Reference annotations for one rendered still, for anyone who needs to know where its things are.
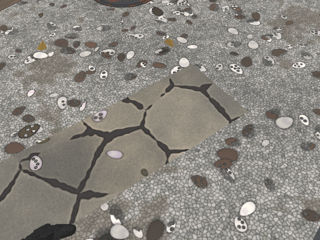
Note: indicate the robot left hand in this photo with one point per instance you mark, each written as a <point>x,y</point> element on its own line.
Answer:
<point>52,232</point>

